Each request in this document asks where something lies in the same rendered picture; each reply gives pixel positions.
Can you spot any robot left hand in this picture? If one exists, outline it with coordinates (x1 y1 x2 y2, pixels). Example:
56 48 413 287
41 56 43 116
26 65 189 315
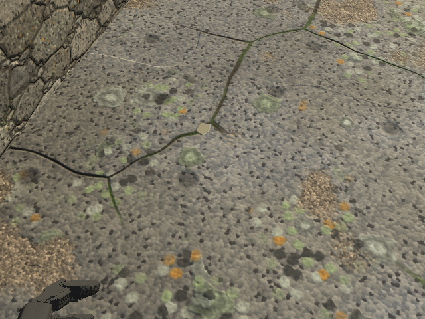
17 278 100 319

